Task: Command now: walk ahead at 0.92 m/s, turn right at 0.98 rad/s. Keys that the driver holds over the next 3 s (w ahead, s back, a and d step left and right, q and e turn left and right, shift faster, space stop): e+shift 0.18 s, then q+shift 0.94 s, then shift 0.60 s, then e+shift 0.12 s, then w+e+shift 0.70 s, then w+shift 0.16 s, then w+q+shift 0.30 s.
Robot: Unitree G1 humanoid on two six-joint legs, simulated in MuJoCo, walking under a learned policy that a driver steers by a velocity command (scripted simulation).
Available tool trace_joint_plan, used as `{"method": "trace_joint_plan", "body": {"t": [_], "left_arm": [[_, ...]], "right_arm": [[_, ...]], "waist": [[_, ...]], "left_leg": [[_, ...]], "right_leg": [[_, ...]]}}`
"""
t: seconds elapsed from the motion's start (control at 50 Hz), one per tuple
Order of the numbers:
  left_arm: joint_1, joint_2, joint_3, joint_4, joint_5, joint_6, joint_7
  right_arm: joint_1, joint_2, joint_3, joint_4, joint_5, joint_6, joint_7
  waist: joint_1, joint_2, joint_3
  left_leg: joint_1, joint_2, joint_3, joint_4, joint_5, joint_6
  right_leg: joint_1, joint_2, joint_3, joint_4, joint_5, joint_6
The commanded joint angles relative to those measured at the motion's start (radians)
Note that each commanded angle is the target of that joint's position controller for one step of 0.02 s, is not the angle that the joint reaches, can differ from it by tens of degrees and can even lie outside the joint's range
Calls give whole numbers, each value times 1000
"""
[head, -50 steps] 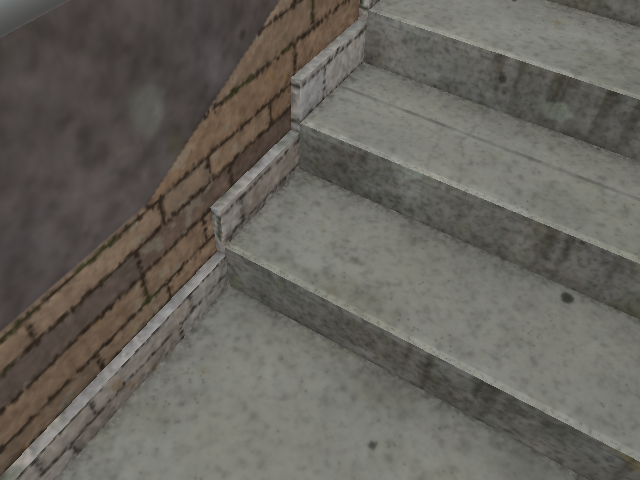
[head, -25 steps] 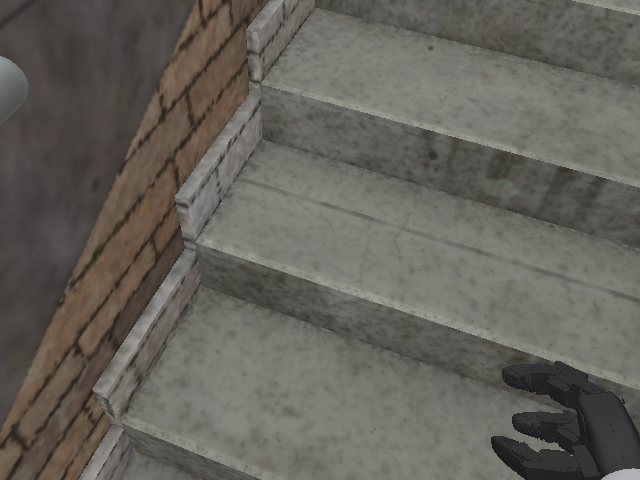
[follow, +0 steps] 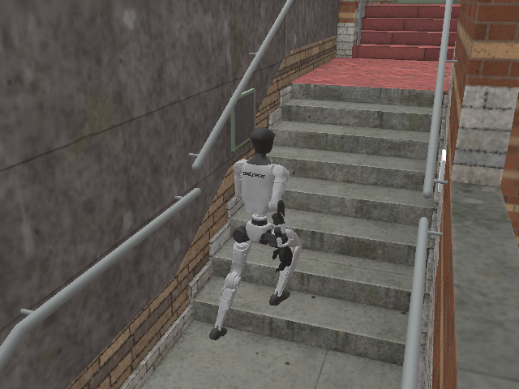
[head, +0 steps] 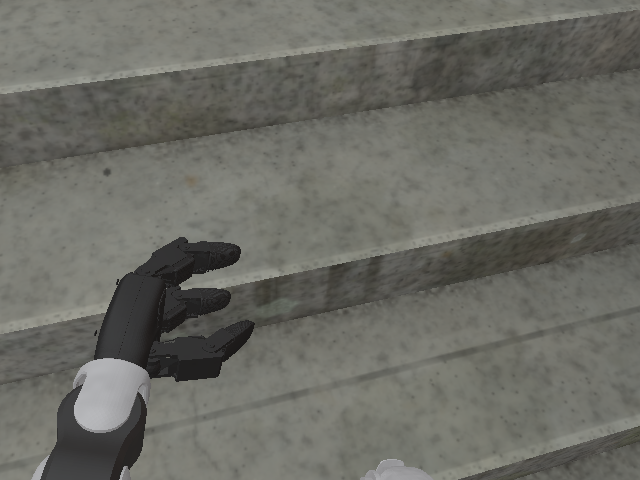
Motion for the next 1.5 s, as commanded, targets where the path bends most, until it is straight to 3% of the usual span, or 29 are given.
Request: {"method": "trace_joint_plan", "body": {"t": [0.02, 0.04, 0.06, 0.08, 0.12, 0.16, 0.24, 0.28, 0.32, 0.34, 0.36, 0.38, 0.4, 0.42, 0.44, 0.5, 0.64, 0.72, 0.9, 0.96, 1.02, 1.04, 1.06, 1.08, 1.14, 1.24, 1.44, 1.46, 1.5], "left_arm": [[432, 238, 110, 101, -18, 29, -4], [309, 292, 152, 98, -61, 22, 5], [416, 352, 163, 109, -8, 45, 16], [487, 362, 177, 163, 4, 39, 27], [486, 333, 167, 284, -3, 5, 57], [472, 222, 123, 301, -1, -19, 53], [559, 216, 100, 447, -20, -70, 55], [328, 221, 104, 357, -30, -67, 54], [225, 348, 154, 364, -61, -122, 9], [210, 326, 158, 374, -75, -121, 6], [207, 231, 131, 356, -12, -112, -1], [259, 39, 58, 316, 87, -117, 2], [684, 70, 82, 343, 49, -90, -14], [768, 107, 73, 382, 70, -65, -14], [612, 116, 67, 340, 95, -47, -6], [373, 53, 41, 233, 78, 3, 35], [290, -17, 13, 153, 47, 22, 72], [137, -52, -10, 94, 44, 12, 73], [-15, -70, -29, -5, -6, -9, 81], [5, -46, -17, -10, -8, -18, 79], [398, 41, 53, 67, -54, -16, 90], [509, 130, 85, 92, -21, -17, 110], [429, 181, 101, 77, 14, 2, 126], [340, 82, 83, 58, 19, 19, 144], [225, -63, 40, 103, 2, -25, 147], [347, 41, 71, 202, 27, -68, 105], [335, 140, 111, 100, 54, -41, 131], [333, 127, 108, 94, 54, -19, 137], [523, 69, 95, 172, 63, 42, 95]], "right_arm": [[-186, -404, -130, -279, 42, -31, 28], [-185, -269, -112, -374, -12, -6, 61], [-279, -206, -91, -504, -42, -23, 58], [-444, -163, -67, -563, -27, -26, 34], [-536, -3, 9, -614, -46, 0, -7], [-421, -44, 9, -590, -59, 39, -32], [-688, 16, 60, -765, -98, 66, -84], [-365, -20, 53, -637, -87, 62, -68], [12, -120, 0, -489, -29, 97, -91], [139, -169, -28, -421, -30, 121, -109], [136, -188, -47, -321, 0, 113, -105], [-38, -179, -35, -295, 28, 98, -94], [-140, -166, -33, -372, 3, 68, -68], [-305, -120, -36, -378, -8, 68, -45], [-389, -68, -31, -381, -9, 54, -28], [-269, -77, -44, -271, -20, 35, -29], [-127, -127, -55, -286, -32, 76, -61], [-74, -136, -62, -286, -44, 88, -74], [15, -204, -111, -287, -48, 138, -90], [-7, -180, -112, -300, -42, 133, -94], [-279, -256, -144, -406, -16, 95, -66], [-405, -245, -144, -477, 8, 85, -42], [-462, -175, -133, -533, -31, 92, -30], [-395, -152, -122, -523, -94, 83, -21], [-273, -120, -85, -489, -121, 151, -40], [-409, -50, -46, -522, -54, 188, -26], [-476, -91, -28, -634, -36, 207, -35], [-401, -88, -29, -599, -22, 201, -40], [-194, -103, -37, -453, -3, 134, -36]], "waist": [[237, 189, -442], [141, -145, -323], [146, -39, -460], [196, 17, -411], [104, 32, -96], [8, 65, 34], [-8, 56, 85], [-151, 201, -130], [-340, 59, -382], [-402, 119, -400], [-387, 477, -330], [-147, 353, -178], [80, 193, -477], [175, 105, -403], [147, 36, -167], [84, -31, -17], [14, 181, -185], [-35, 108, -52], [-131, 167, -75], [-85, 194, -84], [183, 187, -333], [281, -123, -421], [238, -522, -502], [141, -386, -409], [-69, 168, -46], [-24, 49, 1], [20, -196, -140], [6, -183, -174], [-3, 305, -196]], "left_leg": [[-386, 105, -145, 855, 1035, 121], [-819, -129, -151, 1445, -83, 35], [-1090, -166, -306, 1843, -156, 13], [-1211, -176, -332, 2006, -188, 24], [-1337, -145, -357, 2010, -305, 43], [-1347, -127, -326, 1909, -444, 49], [-1397, -115, -304, 1598, -714, 121], [-534, -181, -149, 1159, -239, 98], [4, -208, -166, 864, 154, 52], [46, -161, -360, 551, 155, 153], [7, -140, -470, 213, 516, 242], [-147, -114, -535, 422, 1255, 228], [-13, 90, -892, 315, 1341, 300], [-157, 89, -1029, 199, 804, 313], [-342, 3, -960, 166, 410, 338], [-470, -102, -688, 188, 363, 288], [-280, -136, -738, 251, 773, 150], [-233, -128, -890, 201, 332, 188], [44, -46, -977, 115, 770, 194], [21, -44, -918, 107, 998, 190], [-433, -124, -810, 332, 1609, 78], [-654, -251, -687, 676, 950, 27], [-809, -467, -483, 1298, -403, -57], [-924, -350, -452, 1570, -427, -36], [-835, -186, -504, 1547, -340, 65], [-945, -231, -373, 1477, -81, 43], [-770, -64, -378, 725, -298, 30], [-619, -58, -316, 528, -209, 49], [-275, -144, -126, 231, 163, -29]], "right_leg": [[1043, 121, 160, -652, 142, -52], [1176, -34, 557, -775, 1061, -195], [1328, -203, 854, -879, 1227, -317], [1280, -256, 930, -982, 799, -321], [992, -166, 761, -1001, 708, -245], [814, -156, 611, -1036, 942, -158], [738, -127, 380, -1237, 967, -30], [379, -44, 207, -1316, 1310, -22], [488, -96, 212, -1016, 1600, 53], [558, -20, 222, -590, 1257, 140], [545, 186, 120, 15, 6, 214], [349, 198, 204, 460, -83, 160], [381, 182, 405, 523, 96, 131], [372, 100, 295, 475, 223, 136], [257, 66, 229, 492, 221, 147], [152, 7, 189, 355, 173, 152], [-35, 30, 104, 389, 194, 172], [-294, 21, 124, 466, 164, 174], [-285, 25, 93, 102, -65, 162], [-74, 32, 102, -117, -98, 109], [824, 80, 104, -406, -55, 52], [1057, -120, 419, -714, -23, -47], [1003, -448, 960, -1025, 302, -297], [901, -433, 1034, -1006, 338, -343], [389, -323, 630, -847, -96, -118], [475, -258, 321, -824, 83, -123], [688, -347, 351, -701, 314, -18], [649, -321, 295, -657, 355, 12], [605, -101, -40, -235, -66, 94]]}}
